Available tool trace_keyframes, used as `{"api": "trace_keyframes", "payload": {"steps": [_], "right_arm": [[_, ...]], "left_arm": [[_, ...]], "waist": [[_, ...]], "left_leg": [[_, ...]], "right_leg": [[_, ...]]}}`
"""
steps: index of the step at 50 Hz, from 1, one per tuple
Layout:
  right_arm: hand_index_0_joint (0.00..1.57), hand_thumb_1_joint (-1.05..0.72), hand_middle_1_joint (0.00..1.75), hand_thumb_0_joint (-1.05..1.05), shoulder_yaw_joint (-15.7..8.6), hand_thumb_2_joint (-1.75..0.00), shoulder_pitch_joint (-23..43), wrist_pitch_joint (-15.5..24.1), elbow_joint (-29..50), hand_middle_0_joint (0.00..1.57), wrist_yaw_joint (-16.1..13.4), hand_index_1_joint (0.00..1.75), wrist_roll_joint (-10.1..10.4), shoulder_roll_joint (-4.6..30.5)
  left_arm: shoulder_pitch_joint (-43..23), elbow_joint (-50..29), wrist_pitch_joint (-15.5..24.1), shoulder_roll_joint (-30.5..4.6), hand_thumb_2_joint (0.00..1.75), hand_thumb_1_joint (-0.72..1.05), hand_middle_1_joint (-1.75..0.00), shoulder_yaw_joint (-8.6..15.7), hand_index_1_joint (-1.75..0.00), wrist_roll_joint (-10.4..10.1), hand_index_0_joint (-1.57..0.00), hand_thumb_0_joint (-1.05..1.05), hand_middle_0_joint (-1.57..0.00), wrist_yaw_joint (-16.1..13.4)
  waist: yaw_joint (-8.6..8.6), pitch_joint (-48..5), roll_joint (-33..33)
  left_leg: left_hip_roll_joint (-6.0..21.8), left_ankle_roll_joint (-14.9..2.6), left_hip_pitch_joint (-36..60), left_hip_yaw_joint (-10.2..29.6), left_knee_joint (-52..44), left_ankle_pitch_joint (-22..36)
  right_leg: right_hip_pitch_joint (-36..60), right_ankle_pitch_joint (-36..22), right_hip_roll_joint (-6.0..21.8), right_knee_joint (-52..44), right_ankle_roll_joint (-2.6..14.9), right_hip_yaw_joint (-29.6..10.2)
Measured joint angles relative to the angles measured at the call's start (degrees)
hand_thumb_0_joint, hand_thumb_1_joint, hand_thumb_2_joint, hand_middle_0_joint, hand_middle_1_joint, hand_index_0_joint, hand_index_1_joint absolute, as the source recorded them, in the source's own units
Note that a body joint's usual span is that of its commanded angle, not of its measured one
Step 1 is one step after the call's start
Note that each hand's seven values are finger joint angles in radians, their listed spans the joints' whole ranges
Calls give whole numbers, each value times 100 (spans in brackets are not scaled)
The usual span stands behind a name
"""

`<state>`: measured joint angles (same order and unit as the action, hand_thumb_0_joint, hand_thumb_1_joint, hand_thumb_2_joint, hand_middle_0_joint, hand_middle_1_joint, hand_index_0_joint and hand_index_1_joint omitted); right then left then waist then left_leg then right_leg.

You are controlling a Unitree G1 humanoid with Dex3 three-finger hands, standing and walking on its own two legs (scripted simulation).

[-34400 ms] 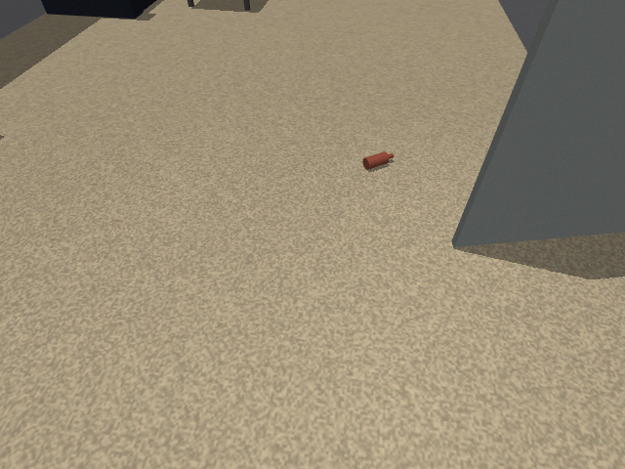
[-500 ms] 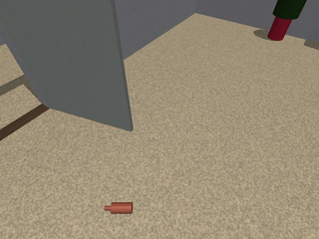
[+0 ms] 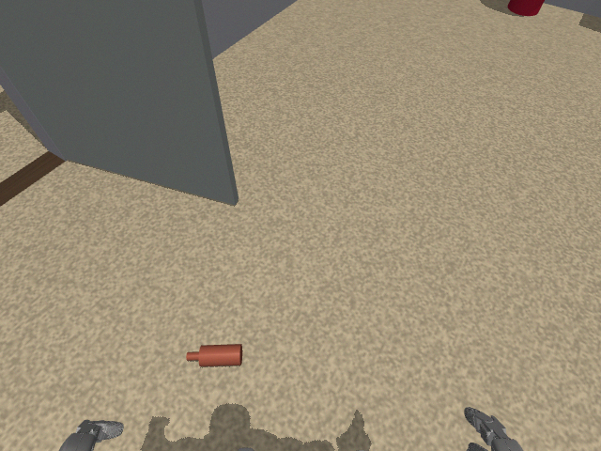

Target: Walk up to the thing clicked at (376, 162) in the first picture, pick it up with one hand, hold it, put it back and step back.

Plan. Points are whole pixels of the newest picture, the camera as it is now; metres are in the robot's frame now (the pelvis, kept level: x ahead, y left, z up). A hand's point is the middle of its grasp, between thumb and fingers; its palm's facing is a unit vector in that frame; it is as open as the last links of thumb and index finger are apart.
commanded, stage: rise first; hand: left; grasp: from above
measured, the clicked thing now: (214, 355) +0.46 +0.26 -0.70
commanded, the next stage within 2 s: none
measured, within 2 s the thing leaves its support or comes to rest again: neither
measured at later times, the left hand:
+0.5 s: hand out of the picture +0.14 +0.26 -0.18, palm faces -0.18 -0.87 -0.47, open 14.1 cm
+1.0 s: hand (145, 445) +0.19 +0.28 -0.31, palm faces -0.42 -0.60 -0.68, open 14.1 cm
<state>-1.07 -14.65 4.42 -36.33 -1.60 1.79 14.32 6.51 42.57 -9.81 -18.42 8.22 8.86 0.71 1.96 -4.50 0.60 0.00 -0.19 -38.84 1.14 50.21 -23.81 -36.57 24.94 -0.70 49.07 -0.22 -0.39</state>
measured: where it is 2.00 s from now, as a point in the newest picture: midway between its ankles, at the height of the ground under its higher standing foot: outside the picture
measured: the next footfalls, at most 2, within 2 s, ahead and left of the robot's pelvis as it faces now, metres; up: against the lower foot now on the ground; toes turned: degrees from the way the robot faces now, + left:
none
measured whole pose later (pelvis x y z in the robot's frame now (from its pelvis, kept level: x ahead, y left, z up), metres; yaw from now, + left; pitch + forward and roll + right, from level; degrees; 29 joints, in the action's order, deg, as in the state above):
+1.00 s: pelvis -0.05 +0.00 -0.17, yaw -1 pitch +30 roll -3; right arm -1.9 -5.9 12.0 -34.3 1.0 0.5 16.7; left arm -3.6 36.4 1.2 -26.2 6.3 32.0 -2.6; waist 1.9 -10.9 0.6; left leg 0.0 0.1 -88.8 2.7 95.6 -37.1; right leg -85.7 39.0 -1.3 94.4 -0.2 1.4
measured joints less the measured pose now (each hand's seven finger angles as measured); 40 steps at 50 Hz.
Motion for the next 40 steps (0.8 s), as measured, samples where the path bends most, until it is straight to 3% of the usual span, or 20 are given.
{"api": "trace_keyframes", "payload": {"steps": [8,25,34,40], "right_arm": [[20,-88,30,1,-47,-89,164,172,243,20,-73,30,-44,-1],[20,-89,30,1,-14,-89,301,315,676,20,12,30,-107,-59],[20,-91,30,1,-8,-90,343,384,755,20,57,30,-96,-58],[20,-94,30,1,7,-91,473,545,683,20,99,30,-103,18]], "left_arm": [[532,-1106,-218,-23,98,-49,-103,-62,-104,140,-8,0,-8,18],[1087,-2309,-564,-90,96,-52,-104,-165,-105,425,-8,0,-8,-56],[1259,-2582,-473,-125,96,-55,-103,-197,-103,607,-10,0,-10,-117],[812,-2065,-79,-314,97,-58,-102,-260,-103,996,-11,0,-12,-149]], "waist": [[-20,-123,-5],[24,-370,52],[1,-417,62],[-1,-495,52]], "left_leg": [[17,-2,-705,57,804,-412],[44,2,-1775,173,1846,-844],[34,-5,-2340,200,2351,-946],[0,-3,-3001,199,2887,-1027]], "right_leg": [[-656,394,-28,734,-5,60],[-1646,804,-75,1672,-1,179],[-2196,918,-73,2175,-9,208],[-2867,1039,-46,2761,-9,212]]}}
